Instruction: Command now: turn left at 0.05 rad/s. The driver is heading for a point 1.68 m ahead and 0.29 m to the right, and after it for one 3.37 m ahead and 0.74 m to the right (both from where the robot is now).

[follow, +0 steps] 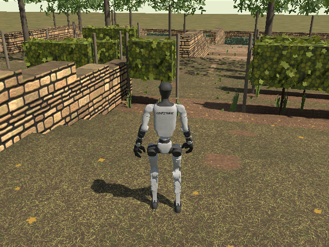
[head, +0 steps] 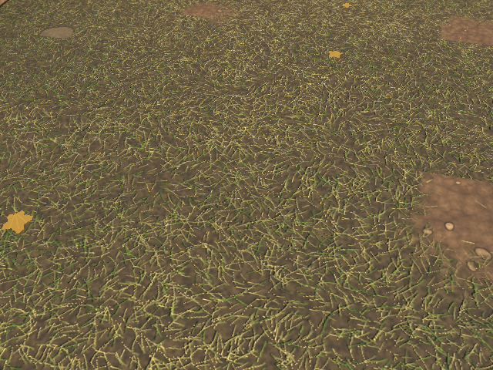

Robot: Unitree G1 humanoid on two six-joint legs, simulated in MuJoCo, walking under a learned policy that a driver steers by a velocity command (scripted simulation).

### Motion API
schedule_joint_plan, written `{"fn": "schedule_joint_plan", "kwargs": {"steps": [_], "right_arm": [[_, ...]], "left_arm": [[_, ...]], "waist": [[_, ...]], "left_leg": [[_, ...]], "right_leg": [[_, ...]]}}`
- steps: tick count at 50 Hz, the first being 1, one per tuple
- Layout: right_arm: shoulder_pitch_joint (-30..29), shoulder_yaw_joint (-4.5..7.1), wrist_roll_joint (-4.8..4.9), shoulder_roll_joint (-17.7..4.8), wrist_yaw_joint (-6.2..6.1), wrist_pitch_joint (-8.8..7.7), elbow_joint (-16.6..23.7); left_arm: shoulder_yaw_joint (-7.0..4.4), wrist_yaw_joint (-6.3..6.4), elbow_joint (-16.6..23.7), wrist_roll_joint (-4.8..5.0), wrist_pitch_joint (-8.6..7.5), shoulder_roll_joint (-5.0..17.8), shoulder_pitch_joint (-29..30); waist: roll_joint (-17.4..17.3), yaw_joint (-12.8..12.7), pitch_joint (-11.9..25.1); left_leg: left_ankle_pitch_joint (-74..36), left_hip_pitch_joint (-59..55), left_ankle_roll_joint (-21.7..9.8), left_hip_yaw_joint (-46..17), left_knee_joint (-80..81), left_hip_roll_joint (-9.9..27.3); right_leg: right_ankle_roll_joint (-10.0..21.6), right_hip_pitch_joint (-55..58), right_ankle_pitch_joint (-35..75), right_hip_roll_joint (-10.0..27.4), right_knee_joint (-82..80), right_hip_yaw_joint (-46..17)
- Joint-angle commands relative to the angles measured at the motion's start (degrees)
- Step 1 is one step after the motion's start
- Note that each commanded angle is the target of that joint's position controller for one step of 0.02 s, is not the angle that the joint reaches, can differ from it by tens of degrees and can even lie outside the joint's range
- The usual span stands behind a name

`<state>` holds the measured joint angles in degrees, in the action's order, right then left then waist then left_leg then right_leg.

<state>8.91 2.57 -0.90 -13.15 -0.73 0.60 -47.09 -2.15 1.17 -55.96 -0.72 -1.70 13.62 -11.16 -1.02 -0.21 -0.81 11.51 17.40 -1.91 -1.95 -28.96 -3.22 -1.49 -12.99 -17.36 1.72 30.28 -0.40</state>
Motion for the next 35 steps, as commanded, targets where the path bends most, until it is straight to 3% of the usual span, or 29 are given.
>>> {"fn": "schedule_joint_plan", "kwargs": {"steps": [1, 8, 35], "right_arm": [[-1.4, 1.6, 0.23, -5.7, -0.09, -0.87, 2.5], [-1.2, 1.71, 0.56, -5.8, -0.41, -0.86, -0.8], [-2.4, 0.87, 0.92, -5.9, -1.24, -0.39, -12.0]], "left_arm": [[-1.26, 0.52, 2.0, 0.35, -0.85, 7.7, 0.5], [-0.87, 0.51, 0.6, 0.43, -0.08, 6.9, 0.5], [0.19, 0.93, -4.2, 0.28, 0.49, 5.2, -3.0]], "waist": [[2.7, -0.2, 2.4], [0.5, -0.7, 2.8], [0.8, -0.2, -0.3]], "left_leg": [[-8.6, -5.8, -2.1, -4.1, 2.4, 4.2], [-12.8, -7.4, -1.7, -4.2, 2.0, 4.6], [-7.7, -7.7, -0.8, -3.3, 4.1, 4.3]], "right_leg": [[2.3, -2.7, 5.8, 3.3, -6.4, -3.3], [2.5, -0.7, 9.3, 2.1, -5.4, -2.2], [2.2, -0.4, 5.7, 0.1, -7.9, -0.6]]}}
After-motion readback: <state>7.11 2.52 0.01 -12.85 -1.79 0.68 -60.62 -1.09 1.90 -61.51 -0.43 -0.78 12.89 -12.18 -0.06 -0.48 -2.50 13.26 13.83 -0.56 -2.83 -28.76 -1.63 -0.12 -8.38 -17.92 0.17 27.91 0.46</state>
